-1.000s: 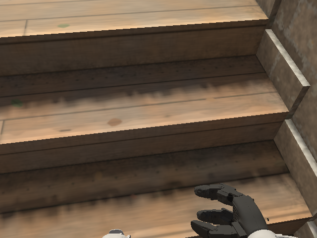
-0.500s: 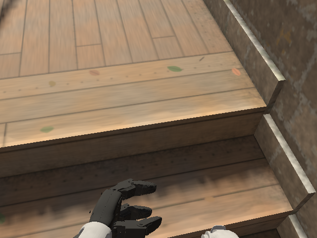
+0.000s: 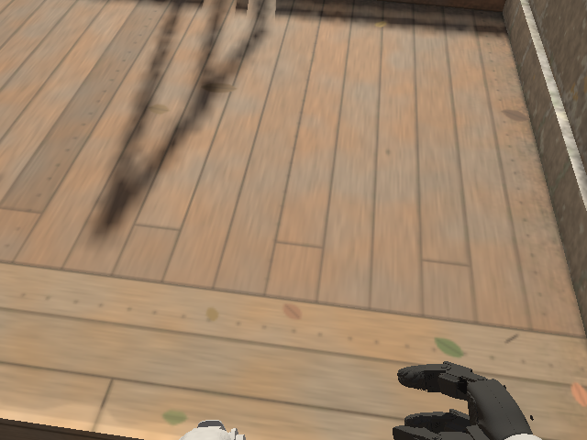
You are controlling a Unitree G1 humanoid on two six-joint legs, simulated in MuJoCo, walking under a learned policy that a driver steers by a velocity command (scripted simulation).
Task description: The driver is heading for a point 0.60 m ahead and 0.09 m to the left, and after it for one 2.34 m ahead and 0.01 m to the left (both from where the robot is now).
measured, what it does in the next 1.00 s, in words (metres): climbs, turning left: left foot 0.16 m higher, then right foot 0.17 m higher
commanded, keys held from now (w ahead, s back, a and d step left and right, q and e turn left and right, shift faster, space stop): w+q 0.54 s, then w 0.10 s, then w+e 0.36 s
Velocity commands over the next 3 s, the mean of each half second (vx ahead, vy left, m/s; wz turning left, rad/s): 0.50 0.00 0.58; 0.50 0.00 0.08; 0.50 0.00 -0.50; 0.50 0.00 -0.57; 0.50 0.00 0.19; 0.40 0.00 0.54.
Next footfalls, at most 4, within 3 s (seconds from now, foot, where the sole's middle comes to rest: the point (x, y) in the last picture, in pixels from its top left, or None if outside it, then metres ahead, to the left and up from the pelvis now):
0.04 left None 0.22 0.11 -0.61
0.52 right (365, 392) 0.50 -0.08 -0.45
1.02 left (196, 315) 0.64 0.24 -0.45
1.54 right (323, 198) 0.98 0.00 -0.45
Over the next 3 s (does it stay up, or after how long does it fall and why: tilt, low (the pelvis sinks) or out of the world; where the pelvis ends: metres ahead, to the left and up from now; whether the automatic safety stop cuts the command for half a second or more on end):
stays up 1.53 0.01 0.31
